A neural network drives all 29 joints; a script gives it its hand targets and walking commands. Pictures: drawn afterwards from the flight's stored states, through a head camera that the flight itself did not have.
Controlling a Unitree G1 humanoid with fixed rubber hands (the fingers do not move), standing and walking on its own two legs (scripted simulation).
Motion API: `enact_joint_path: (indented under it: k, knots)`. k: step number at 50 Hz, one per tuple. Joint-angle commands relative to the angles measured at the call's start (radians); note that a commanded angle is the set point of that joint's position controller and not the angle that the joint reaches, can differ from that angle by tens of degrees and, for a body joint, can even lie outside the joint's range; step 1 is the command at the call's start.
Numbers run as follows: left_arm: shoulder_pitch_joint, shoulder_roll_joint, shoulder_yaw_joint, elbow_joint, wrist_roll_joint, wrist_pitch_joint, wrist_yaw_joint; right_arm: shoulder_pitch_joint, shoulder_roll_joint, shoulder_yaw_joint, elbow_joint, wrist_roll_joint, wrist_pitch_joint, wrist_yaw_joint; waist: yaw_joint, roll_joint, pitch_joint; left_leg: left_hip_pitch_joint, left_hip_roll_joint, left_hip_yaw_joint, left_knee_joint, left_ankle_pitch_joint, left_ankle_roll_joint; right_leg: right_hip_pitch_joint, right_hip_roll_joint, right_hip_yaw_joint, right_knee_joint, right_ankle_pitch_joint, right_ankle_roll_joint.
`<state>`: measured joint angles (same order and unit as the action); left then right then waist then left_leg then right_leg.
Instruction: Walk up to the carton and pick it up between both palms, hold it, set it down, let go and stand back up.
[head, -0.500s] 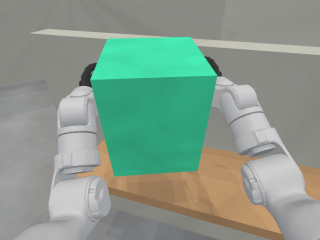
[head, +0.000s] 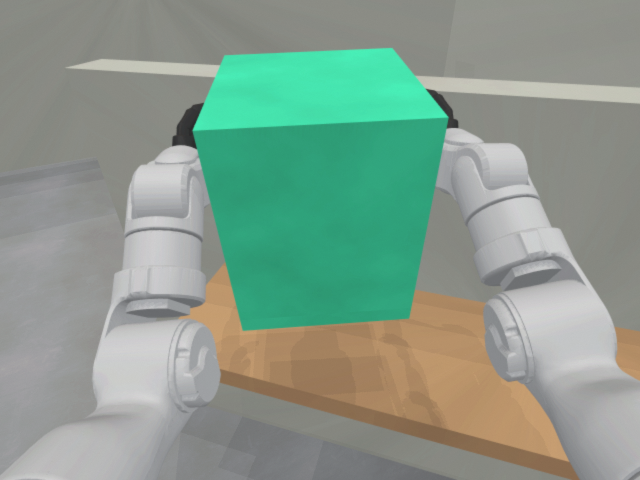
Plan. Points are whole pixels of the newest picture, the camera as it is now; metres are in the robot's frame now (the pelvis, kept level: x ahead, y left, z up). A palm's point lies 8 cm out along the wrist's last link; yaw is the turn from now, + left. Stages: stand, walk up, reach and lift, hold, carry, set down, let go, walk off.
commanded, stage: hold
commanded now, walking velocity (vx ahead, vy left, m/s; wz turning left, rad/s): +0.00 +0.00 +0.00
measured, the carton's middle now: (317, 188) +0.36 -0.02 +0.27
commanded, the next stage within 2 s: none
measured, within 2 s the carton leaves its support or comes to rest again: neither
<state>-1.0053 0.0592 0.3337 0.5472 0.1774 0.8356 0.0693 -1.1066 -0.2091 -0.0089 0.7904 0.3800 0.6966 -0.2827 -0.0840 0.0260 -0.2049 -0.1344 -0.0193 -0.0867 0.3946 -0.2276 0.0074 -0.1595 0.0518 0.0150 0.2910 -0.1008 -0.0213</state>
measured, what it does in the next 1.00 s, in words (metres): stands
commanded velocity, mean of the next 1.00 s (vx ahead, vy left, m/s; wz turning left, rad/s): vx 0.00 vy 0.00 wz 0.00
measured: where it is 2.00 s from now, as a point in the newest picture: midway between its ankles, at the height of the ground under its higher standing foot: outside the picture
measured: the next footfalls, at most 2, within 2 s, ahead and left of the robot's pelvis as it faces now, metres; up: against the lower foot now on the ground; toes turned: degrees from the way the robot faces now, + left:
none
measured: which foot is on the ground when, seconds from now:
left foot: down 0.00-1.00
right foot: down 0.00-1.00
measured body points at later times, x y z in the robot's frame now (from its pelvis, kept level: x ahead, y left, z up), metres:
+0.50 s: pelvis +0.00 -0.01 +0.00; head -0.09 +0.01 +0.44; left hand +0.38 +0.15 +0.28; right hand +0.38 -0.15 +0.29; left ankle -0.01 +0.11 -0.75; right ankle +0.04 -0.11 -0.75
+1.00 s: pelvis +0.01 +0.00 +0.00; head -0.09 +0.00 +0.44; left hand +0.40 +0.13 +0.29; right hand +0.38 -0.17 +0.29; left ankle -0.01 +0.11 -0.75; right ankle +0.04 -0.11 -0.75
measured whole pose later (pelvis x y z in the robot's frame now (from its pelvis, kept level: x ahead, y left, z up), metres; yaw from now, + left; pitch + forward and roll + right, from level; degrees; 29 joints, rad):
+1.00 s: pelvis +0.01 +0.00 +0.00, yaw +0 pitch -3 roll -2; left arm -0.95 0.04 0.38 0.47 0.19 0.87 0.05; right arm -1.02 -0.22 0.10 0.70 0.43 0.72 -0.31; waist -0.09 0.04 -0.20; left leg -0.09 0.00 -0.09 0.39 -0.25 0.00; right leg -0.09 0.07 0.02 0.25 -0.10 -0.03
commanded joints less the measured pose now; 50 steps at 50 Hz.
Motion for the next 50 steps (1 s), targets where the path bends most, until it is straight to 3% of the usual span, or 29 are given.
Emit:
enact_joint_path:
  k: [1, 4, 5, 7, 8, 9, 10, 11, 13, 14, 16, 17, 18, 20, 24, 26, 29, 32, 33, 34, 35, 37, 38, 39, 40, 42, 45, 46, 50]
  knots:
    - [-0.793, -0.569, -0.321, -0.234, -0.165, -0.079, -0.172, -0.777, 0.750, 0.226, -0.327, 0.222, -0.044, 0.144, -0.013, -0.020, -0.386, -0.066, -0.026, 0.009, -0.057, 0.241, -0.048, 0.417, 0.015, 0.021, 0.019, 0.315, 0.051]
    - [-0.743, -0.504, -0.244, -0.178, -0.115, -0.057, -0.187, -0.795, 0.744, 0.268, -0.374, 0.239, -0.036, 0.121, 0.014, -0.047, -0.350, -0.080, -0.031, 0.021, -0.054, 0.250, -0.039, 0.448, 0.020, 0.032, 0.020, 0.415, 0.063]
    - [-0.742, -0.516, -0.269, -0.239, -0.128, -0.069, -0.193, -0.801, 0.775, 0.302, -0.481, 0.254, -0.053, 0.112, 0.014, -0.088, -0.397, -0.066, -0.030, 0.018, -0.042, 0.295, -0.037, 0.493, 0.019, 0.029, 0.037, 0.483, 0.076]
    - [-0.761, -0.522, -0.264, -0.250, -0.116, -0.055, -0.204, -0.825, 0.790, 0.327, -0.498, 0.272, -0.044, 0.099, 0.014, -0.067, -0.395, -0.075, -0.042, 0.029, -0.039, 0.285, -0.042, 0.504, 0.018, 0.032, 0.043, 0.533, 0.075]
    - [-0.744, -0.525, -0.283, -0.262, -0.130, -0.055, -0.208, -0.805, 0.787, 0.294, -0.523, 0.245, -0.045, 0.093, -0.011, -0.071, -0.380, -0.073, -0.045, 0.019, -0.043, 0.259, -0.033, 0.478, 0.010, 0.041, 0.038, 0.513, 0.082]
    - [-0.727, -0.515, -0.267, -0.270, -0.120, -0.050, -0.209, -0.810, 0.793, 0.315, -0.549, 0.249, -0.040, 0.091, 0.006, -0.077, -0.384, -0.066, -0.054, 0.027, -0.045, 0.281, -0.027, 0.488, 0.010, 0.045, 0.039, 0.539, 0.082]
    - [-0.730, -0.509, -0.265, -0.246, -0.116, -0.040, -0.218, -0.800, 0.784, 0.294, -0.483, 0.249, -0.024, 0.088, -0.013, -0.063, -0.309, -0.075, -0.042, 0.022, -0.045, 0.234, -0.036, 0.459, 0.012, 0.036, 0.034, 0.485, 0.072]
    - [-0.754, -0.535, -0.297, -0.306, -0.125, -0.051, -0.217, -0.807, 0.811, 0.320, -0.565, 0.256, -0.045, 0.091, 0.005, -0.064, -0.363, -0.054, -0.046, 0.023, -0.046, 0.264, -0.034, 0.450, 0.009, 0.033, 0.037, 0.477, 0.085]
    - [-0.708, -0.551, -0.379, -0.353, -0.160, -0.034, -0.214, -0.836, 0.786, 0.330, -0.655, 0.278, -0.051, 0.077, -0.019, -0.024, -0.425, -0.037, -0.046, 0.024, -0.021, 0.316, -0.058, 0.477, 0.006, 0.033, 0.048, 0.587, 0.084]
    - [-0.762, -0.590, -0.422, -0.397, -0.198, -0.040, -0.221, -0.864, 0.801, 0.320, -0.712, 0.266, -0.055, 0.074, -0.042, 0.006, -0.469, -0.028, -0.050, 0.018, -0.020, 0.297, -0.055, 0.465, 0.007, 0.036, 0.053, 0.546, 0.074]
    - [-0.744, -0.572, -0.405, -0.382, -0.169, -0.034, -0.205, -0.833, 0.762, 0.298, -0.643, 0.247, -0.049, 0.089, -0.024, 0.041, -0.389, -0.027, -0.044, 0.014, -0.034, 0.281, -0.060, 0.402, 0.024, 0.020, 0.028, 0.407, 0.067]
    - [-0.702, -0.590, -0.436, -0.409, -0.174, -0.025, -0.201, -0.801, 0.743, 0.290, -0.657, 0.248, -0.046, 0.090, -0.039, 0.062, -0.403, -0.012, -0.042, 0.012, -0.023, 0.311, -0.076, 0.393, 0.022, 0.016, 0.022, 0.411, 0.057]
    - [-0.739, -0.600, -0.439, -0.391, -0.183, -0.027, -0.198, -0.843, 0.757, 0.286, -0.663, 0.245, -0.045, 0.096, -0.030, 0.031, -0.365, -0.019, -0.039, 0.008, -0.045, 0.253, -0.063, 0.366, 0.033, -0.002, 0.011, 0.294, 0.064]
    - [-0.761, -0.598, -0.434, -0.316, -0.184, -0.028, -0.205, -0.851, 0.733, 0.241, -0.587, 0.209, -0.036, 0.104, -0.041, 0.060, -0.298, -0.068, -0.030, 0.017, -0.073, 0.133, -0.056, 0.307, 0.018, 0.008, 0.002, 0.162, 0.049]
    - [-0.818, -0.645, -0.490, -0.330, -0.225, -0.046, -0.195, -0.847, 0.732, 0.190, -0.509, 0.173, -0.042, 0.118, -0.082, 0.085, -0.315, -0.080, -0.021, 0.017, -0.079, 0.097, -0.072, 0.312, 0.019, 0.003, 0.010, 0.108, 0.032]
    - [-0.849, -0.628, -0.443, -0.276, -0.209, -0.055, -0.184, -0.872, 0.747, 0.197, -0.442, 0.177, -0.029, 0.134, -0.054, 0.070, -0.300, -0.135, -0.013, 0.015, -0.117, 0.008, -0.047, 0.303, 0.015, 0.008, 0.004, 0.035, 0.037]
    - [-0.851, -0.638, -0.453, -0.286, -0.215, -0.072, -0.179, -0.799, 0.704, 0.149, -0.355, 0.154, -0.021, 0.146, -0.089, 0.106, -0.310, -0.179, 0.003, 0.003, -0.135, 0.005, -0.055, 0.364, 0.032, -0.003, 0.046, 0.089, 0.043]
    - [-0.872, -0.582, -0.345, -0.213, -0.179, -0.076, -0.172, -0.823, 0.738, 0.189, -0.280, 0.172, -0.018, 0.165, -0.017, 0.045, -0.296, -0.201, 0.003, 0.019, -0.147, 0.016, -0.029, 0.390, 0.039, 0.001, 0.042, 0.089, 0.046]
    - [-0.832, -0.593, -0.365, -0.267, -0.178, -0.078, -0.171, -0.811, 0.741, 0.206, -0.333, 0.190, -0.030, 0.171, -0.007, 0.071, -0.360, -0.194, 0.012, 0.012, -0.130, 0.069, -0.040, 0.438, 0.040, 0.001, 0.063, 0.146, 0.042]
    - [-0.812, -0.583, -0.338, -0.225, -0.165, -0.069, -0.169, -0.834, 0.726, 0.230, -0.378, 0.211, -0.038, 0.164, 0.002, 0.028, -0.377, -0.158, -0.003, 0.016, -0.103, 0.142, -0.040, 0.427, 0.036, 0.003, 0.052, 0.208, 0.048]
    - [-0.839, -0.587, -0.326, -0.237, -0.166, -0.073, -0.169, -0.819, 0.718, 0.205, -0.316, 0.204, -0.026, 0.160, -0.015, 0.030, -0.360, -0.116, -0.007, 0.010, -0.093, 0.175, -0.045, 0.402, 0.036, 0.003, 0.041, 0.203, 0.039]
    - [-0.805, -0.542, -0.268, -0.177, -0.128, -0.067, -0.170, -0.831, 0.724, 0.230, -0.345, 0.222, -0.030, 0.153, 0.020, -0.034, -0.332, -0.067, -0.011, 0.004, -0.066, 0.238, -0.046, 0.371, 0.031, 0.010, 0.018, 0.251, 0.044]
    - [-0.787, -0.574, -0.307, -0.262, -0.153, -0.072, -0.168, -0.847, 0.755, 0.272, -0.420, 0.253, -0.047, 0.151, 0.033, -0.010, -0.425, -0.036, -0.015, 0.005, -0.041, 0.321, -0.058, 0.411, 0.029, 0.009, 0.035, 0.329, 0.040]
    - [-0.746, -0.573, -0.296, -0.188, -0.145, -0.052, -0.177, -0.828, 0.706, 0.249, -0.403, 0.236, -0.036, 0.136, -0.006, -0.013, -0.343, -0.033, -0.018, 0.008, -0.043, 0.304, -0.054, 0.386, 0.028, 0.015, 0.018, 0.327, 0.035]
    - [-0.780, -0.548, -0.272, -0.178, -0.127, -0.058, -0.182, -0.838, 0.716, 0.235, -0.393, 0.223, -0.033, 0.138, 0.007, -0.053, -0.315, -0.057, -0.019, 0.008, -0.061, 0.247, -0.037, 0.378, 0.030, 0.021, 0.009, 0.277, 0.045]
    - [-0.726, -0.530, -0.267, -0.185, -0.123, -0.057, -0.189, -0.824, 0.748, 0.280, -0.468, 0.245, -0.038, 0.122, 0.011, -0.088, -0.353, -0.043, -0.023, 0.013, -0.048, 0.297, -0.031, 0.405, 0.026, 0.022, 0.016, 0.410, 0.065]
    - [-0.790, -0.538, -0.291, -0.234, -0.137, -0.062, -0.185, -0.858, 0.765, 0.298, -0.502, 0.246, -0.042, 0.117, 0.015, -0.059, -0.380, -0.039, -0.027, 0.009, -0.044, 0.278, -0.030, 0.411, 0.029, 0.030, 0.018, 0.393, 0.062]
    - [-0.764, -0.577, -0.332, -0.318, -0.162, -0.068, -0.186, -0.825, 0.808, 0.317, -0.553, 0.258, -0.049, 0.113, 0.009, -0.070, -0.449, -0.013, -0.032, 0.010, -0.020, 0.325, -0.045, 0.447, 0.023, 0.037, 0.033, 0.494, 0.065]
    - [-0.747, -0.571, -0.339, -0.285, -0.154, -0.050, -0.190, -0.843, 0.794, 0.313, -0.573, 0.254, -0.046, 0.099, 0.001, -0.048, -0.382, -0.007, -0.039, 0.018, -0.022, 0.321, -0.049, 0.402, 0.026, 0.032, 0.028, 0.466, 0.066]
